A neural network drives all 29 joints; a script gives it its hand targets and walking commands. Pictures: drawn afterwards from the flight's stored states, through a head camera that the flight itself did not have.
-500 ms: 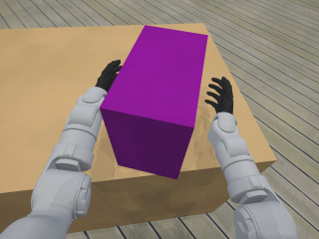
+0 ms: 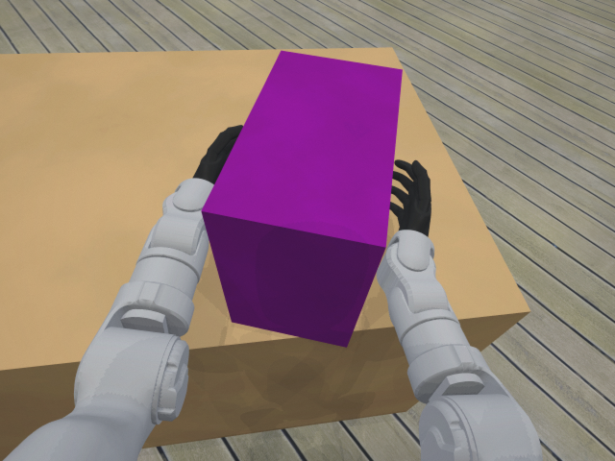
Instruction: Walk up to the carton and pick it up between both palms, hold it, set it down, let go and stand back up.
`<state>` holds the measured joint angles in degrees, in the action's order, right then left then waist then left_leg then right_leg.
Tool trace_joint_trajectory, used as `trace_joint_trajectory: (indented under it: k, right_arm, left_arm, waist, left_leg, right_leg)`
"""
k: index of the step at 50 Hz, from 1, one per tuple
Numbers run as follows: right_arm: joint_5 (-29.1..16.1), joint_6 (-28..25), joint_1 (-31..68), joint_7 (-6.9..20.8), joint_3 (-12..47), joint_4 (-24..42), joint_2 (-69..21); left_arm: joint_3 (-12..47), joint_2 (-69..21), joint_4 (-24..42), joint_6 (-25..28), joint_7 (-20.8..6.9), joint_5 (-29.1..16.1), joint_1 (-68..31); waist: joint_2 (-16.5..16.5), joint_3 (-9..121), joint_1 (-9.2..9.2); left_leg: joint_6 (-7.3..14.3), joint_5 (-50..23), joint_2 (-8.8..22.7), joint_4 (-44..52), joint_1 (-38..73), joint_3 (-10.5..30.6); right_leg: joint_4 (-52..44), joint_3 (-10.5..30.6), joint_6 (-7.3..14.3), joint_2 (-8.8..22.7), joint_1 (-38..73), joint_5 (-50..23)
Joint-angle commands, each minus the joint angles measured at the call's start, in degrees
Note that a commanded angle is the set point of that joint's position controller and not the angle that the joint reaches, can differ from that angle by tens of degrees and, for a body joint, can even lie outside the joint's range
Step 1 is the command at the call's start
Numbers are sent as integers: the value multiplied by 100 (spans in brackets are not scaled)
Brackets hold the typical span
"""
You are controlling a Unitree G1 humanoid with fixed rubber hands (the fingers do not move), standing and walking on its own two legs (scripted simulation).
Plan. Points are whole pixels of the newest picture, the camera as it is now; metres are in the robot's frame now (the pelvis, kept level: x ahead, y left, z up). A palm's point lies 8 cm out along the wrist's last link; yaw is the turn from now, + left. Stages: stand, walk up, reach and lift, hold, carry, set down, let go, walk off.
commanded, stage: reach and lift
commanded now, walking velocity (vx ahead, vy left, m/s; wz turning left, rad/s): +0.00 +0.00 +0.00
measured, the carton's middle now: (314, 200) +0.43 -0.06 +0.08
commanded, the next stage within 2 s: none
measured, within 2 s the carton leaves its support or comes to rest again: leaves its support in 1.60 s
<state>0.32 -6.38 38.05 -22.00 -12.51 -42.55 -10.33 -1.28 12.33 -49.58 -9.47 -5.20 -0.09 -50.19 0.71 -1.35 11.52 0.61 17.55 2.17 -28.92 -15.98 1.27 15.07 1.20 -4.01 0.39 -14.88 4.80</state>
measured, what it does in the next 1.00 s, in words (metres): stands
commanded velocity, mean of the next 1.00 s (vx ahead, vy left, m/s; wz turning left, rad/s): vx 0.00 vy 0.00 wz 0.00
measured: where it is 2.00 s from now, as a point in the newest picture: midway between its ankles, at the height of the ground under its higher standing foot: outside the picture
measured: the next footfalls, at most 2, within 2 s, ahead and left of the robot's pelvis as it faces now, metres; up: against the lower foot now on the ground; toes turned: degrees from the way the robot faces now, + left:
none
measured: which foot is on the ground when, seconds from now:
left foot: down 0.00-1.00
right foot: down 0.00-1.00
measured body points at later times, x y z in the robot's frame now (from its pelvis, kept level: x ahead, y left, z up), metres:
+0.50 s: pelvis +0.01 +0.01 +0.00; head +0.04 +0.04 +0.45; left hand +0.47 +0.07 +0.11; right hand +0.37 -0.17 +0.09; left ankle -0.03 +0.11 -0.74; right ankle +0.03 -0.17 -0.74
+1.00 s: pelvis +0.01 +0.01 +0.00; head +0.04 +0.04 +0.45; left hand +0.47 +0.07 +0.10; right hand +0.37 -0.17 +0.09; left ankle -0.03 +0.11 -0.74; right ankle +0.03 -0.17 -0.74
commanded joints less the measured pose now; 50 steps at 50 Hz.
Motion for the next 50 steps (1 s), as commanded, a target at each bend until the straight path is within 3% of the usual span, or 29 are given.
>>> trace_joint_trajectory:
  k: [1,5,9,20,33,50]
  right_arm:
    - [682,-420,3025,386,109,652,-1020]
    - [1412,-600,3340,983,289,481,-2878]
    - [1726,-764,3156,1217,453,270,-2795]
    - [1829,-920,3053,1227,450,-344,-2793]
    - [1630,-1109,3103,1103,686,-450,-2751]
    - [1488,-1201,3247,977,711,-496,-2666]
  left_arm:
    - [-613,-1536,41,392,-402,950,-3146]
    - [-586,-3473,-289,431,-991,1780,-3188]
    - [-709,-3722,-735,481,-1120,2107,-2709]
    - [-874,-3941,-1055,516,-1084,2332,-2794]
    - [-617,-4147,-860,479,-971,2259,-2832]
    - [-519,-4238,-673,384,-900,2245,-2828]
  waist:
    - [-486,3561,264]
    - [-529,3580,193]
    - [-463,3365,148]
    - [-534,2680,154]
    - [-674,2761,185]
    - [-734,2697,182]
  left_leg:
    - [-466,-2931,-251,409,605,-582]
    - [-474,-3190,-337,553,848,-560]
    - [-496,-3195,-390,620,955,-577]
    - [-539,-2919,-359,703,974,-557]
    - [-601,-3397,-310,522,1209,-457]
    - [-604,-3466,-297,512,1343,-413]
  right_leg:
    - [524,-875,111,-145,1979,-3091]
    - [372,-880,80,-168,2471,-3192]
    - [329,-941,-11,-272,2837,-3181]
    - [152,-950,35,-317,2727,-2618]
    - [143,-964,72,-342,2430,-2621]
    - [5,-981,148,-373,2126,-2317]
